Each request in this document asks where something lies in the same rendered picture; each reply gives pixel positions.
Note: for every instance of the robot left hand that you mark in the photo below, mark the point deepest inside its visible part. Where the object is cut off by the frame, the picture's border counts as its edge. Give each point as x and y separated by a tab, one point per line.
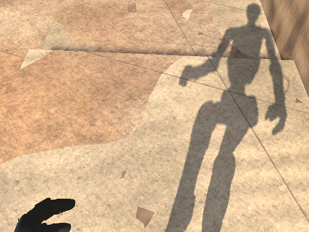
32	221

